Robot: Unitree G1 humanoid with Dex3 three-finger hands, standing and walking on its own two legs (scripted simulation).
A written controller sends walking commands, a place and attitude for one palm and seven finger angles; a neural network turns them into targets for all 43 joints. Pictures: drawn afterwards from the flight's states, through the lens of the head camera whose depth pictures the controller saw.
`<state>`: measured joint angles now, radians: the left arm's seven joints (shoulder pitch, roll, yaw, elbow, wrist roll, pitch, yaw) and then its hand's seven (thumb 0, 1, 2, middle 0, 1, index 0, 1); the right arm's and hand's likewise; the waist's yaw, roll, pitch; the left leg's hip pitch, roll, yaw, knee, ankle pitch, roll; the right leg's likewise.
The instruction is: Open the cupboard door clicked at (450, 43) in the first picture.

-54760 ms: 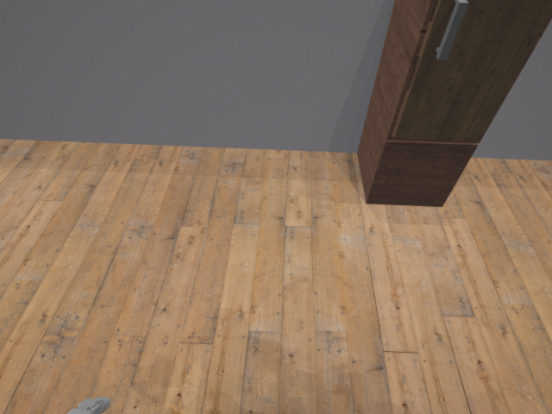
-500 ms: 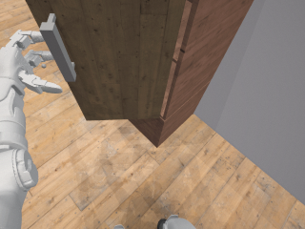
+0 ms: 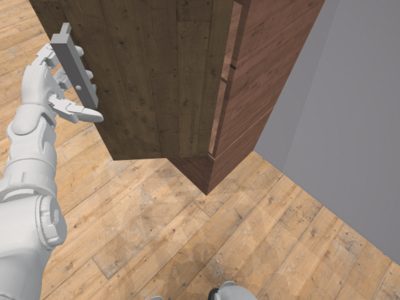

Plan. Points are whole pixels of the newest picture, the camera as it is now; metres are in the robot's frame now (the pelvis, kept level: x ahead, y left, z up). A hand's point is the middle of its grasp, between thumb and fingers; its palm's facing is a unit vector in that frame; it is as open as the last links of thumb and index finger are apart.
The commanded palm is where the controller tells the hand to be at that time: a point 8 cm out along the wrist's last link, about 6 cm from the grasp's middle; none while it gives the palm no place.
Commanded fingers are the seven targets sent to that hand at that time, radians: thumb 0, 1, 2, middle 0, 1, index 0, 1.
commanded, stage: slide the fingers in behind the handle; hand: left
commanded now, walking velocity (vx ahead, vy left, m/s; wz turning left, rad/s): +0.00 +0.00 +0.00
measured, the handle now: (79, 69) +0.55 +0.21 +0.11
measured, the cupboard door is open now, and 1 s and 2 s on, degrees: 49 50 67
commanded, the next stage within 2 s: close the thumb around the handle in 0.58 s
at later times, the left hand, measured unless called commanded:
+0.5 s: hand (85, 90) +0.49 +0.19 +0.12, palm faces +0.01 -1.00 -0.02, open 14.0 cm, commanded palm +0.46 +0.23 +0.11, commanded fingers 0.00 -0.50 0.30 -0.30 -1.20 -0.30 -1.20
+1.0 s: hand (81, 90) +0.49 +0.19 +0.11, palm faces +0.00 -1.00 -0.01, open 11.1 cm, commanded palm +0.47 +0.24 +0.11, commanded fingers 0.00 0.45 0.71 -0.37 -1.30 -0.37 -1.30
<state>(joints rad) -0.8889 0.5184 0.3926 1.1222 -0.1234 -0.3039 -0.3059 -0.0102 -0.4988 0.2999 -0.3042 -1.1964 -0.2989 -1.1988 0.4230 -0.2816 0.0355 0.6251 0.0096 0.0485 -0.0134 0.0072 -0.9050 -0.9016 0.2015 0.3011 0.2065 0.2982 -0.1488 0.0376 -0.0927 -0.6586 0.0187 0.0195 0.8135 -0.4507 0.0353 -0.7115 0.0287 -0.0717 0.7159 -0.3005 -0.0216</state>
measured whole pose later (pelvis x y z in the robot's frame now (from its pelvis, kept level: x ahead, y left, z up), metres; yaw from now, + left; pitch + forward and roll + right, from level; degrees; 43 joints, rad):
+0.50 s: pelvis -0.01 -0.01 +0.00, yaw +0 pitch +16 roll -2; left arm -0.91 0.51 0.39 1.16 -0.11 -0.32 -0.27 -0.01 -0.50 0.30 -0.29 -1.19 -0.29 -1.20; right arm 0.41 -0.28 0.04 0.63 0.01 0.02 -0.02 0.01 -0.90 -0.90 0.20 0.30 0.21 0.30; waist -0.15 0.04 -0.08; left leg -0.65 0.02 0.02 0.81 -0.44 0.03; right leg -0.71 0.03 -0.07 0.72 -0.29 -0.03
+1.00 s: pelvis +0.00 +0.00 +0.00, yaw +0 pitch +17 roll -2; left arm -0.92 0.51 0.38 1.16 -0.12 -0.31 -0.29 -0.01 -0.06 0.49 -0.34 -1.24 -0.33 -1.25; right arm 0.41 -0.28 0.04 0.63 0.01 0.02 -0.02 0.01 -0.90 -0.90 0.20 0.30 0.21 0.30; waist -0.15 0.03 -0.09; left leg -0.66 0.01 0.02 0.81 -0.44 0.03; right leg -0.72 0.03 -0.07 0.72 -0.30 -0.02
